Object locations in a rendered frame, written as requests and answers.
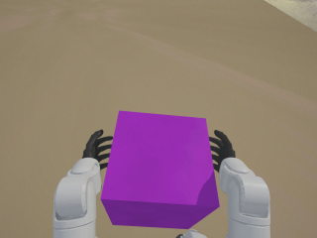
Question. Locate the robot right hand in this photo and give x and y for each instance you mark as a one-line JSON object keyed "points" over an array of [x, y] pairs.
{"points": [[224, 151]]}

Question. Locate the carton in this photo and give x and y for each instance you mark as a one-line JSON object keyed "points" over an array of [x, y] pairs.
{"points": [[160, 172]]}

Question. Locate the right robot shin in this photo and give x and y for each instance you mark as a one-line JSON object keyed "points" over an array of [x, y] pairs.
{"points": [[191, 230]]}

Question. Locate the robot left hand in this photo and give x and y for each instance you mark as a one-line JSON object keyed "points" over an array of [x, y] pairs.
{"points": [[92, 150]]}

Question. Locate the left robot forearm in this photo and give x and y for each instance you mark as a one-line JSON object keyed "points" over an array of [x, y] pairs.
{"points": [[74, 201]]}

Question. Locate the right robot forearm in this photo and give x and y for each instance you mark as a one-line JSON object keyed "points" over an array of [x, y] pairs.
{"points": [[248, 200]]}

